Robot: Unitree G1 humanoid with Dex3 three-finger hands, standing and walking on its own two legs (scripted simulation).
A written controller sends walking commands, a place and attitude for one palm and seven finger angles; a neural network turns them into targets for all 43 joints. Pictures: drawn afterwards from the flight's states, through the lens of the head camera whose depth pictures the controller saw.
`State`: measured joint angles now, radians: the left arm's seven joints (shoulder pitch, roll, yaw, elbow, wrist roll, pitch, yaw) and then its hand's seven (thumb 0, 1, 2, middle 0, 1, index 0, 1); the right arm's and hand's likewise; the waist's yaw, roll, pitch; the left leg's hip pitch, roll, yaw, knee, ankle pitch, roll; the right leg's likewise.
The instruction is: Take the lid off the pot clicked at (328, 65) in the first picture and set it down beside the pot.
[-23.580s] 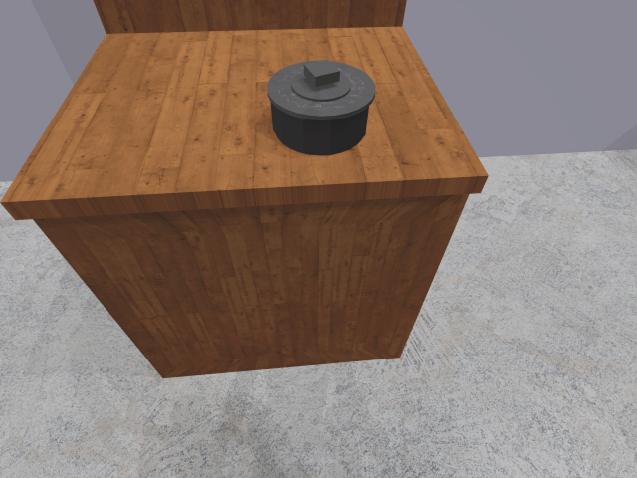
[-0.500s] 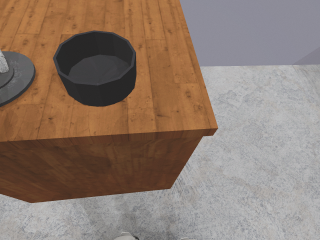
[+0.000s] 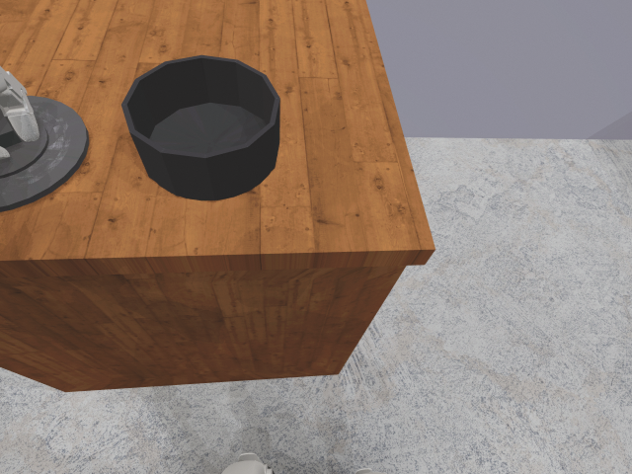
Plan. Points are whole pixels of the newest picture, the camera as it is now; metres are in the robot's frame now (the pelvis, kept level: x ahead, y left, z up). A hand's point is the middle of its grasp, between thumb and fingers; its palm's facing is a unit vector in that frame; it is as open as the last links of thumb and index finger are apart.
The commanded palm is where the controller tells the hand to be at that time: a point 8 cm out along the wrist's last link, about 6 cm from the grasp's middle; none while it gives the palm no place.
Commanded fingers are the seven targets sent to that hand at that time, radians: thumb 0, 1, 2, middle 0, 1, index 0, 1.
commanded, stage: open the fingers wide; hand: left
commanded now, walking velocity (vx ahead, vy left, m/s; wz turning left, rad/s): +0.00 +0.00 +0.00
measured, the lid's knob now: out of the picture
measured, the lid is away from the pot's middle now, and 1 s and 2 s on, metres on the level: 0.25 0.25 0.25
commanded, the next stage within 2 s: raise the empty hand in 0.72 s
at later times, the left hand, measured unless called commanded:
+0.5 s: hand out of the picture +0.46 +0.36 +0.14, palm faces -0.39 -0.13 -0.91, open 10.0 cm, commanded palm +0.50 +0.35 +0.20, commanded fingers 0.00 -0.11 0.84 -0.44 -0.68 -0.44 -0.68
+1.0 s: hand out of the picture +0.47 +0.36 +0.14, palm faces -0.37 -0.11 -0.92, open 11.0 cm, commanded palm +0.50 +0.35 +0.22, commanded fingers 0.00 -0.12 0.87 -0.46 -0.65 -0.46 -0.65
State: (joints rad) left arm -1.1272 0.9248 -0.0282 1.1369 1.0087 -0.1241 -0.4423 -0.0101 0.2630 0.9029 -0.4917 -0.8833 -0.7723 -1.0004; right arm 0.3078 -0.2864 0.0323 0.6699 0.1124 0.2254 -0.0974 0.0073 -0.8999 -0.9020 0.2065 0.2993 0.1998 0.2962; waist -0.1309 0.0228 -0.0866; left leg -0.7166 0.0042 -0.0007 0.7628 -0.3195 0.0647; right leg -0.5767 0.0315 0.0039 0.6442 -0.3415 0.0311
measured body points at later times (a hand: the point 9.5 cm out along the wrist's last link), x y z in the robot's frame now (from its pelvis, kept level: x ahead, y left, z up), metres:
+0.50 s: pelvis +0.00 +0.01 +0.00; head +0.09 +0.04 +0.44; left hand +0.48 +0.37 +0.19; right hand +0.01 -0.27 -0.11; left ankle +0.02 +0.07 -0.71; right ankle -0.02 -0.15 -0.71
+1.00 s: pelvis +0.00 +0.02 +0.00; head +0.09 +0.05 +0.44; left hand +0.49 +0.37 +0.20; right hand +0.01 -0.26 -0.11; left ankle +0.02 +0.07 -0.71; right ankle -0.02 -0.15 -0.71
